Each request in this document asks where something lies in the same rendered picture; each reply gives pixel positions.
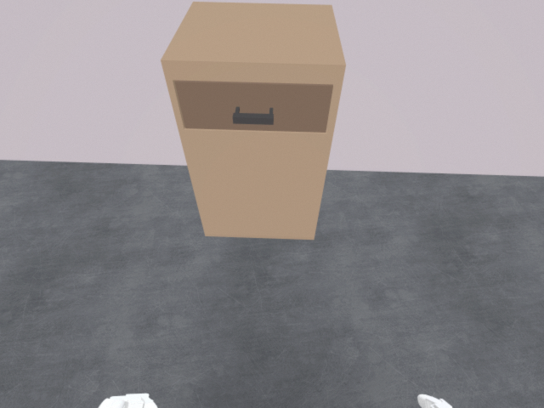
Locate drawer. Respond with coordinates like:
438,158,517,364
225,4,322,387
175,80,333,133

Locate handle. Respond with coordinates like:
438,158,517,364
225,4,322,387
233,107,274,125

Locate cabinet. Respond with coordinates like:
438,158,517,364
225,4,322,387
161,2,346,240

